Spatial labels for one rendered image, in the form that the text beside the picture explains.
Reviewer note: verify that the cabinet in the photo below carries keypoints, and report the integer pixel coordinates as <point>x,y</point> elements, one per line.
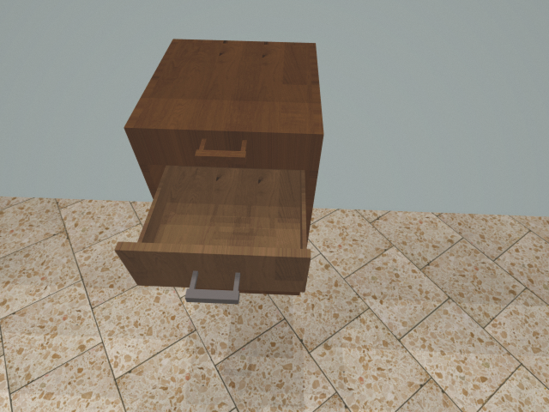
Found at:
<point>254,96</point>

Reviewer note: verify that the handle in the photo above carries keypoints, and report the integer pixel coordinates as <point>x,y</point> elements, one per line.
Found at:
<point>220,156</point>
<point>212,296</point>

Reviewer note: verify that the drawer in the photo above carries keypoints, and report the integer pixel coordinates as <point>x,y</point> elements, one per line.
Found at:
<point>219,221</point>

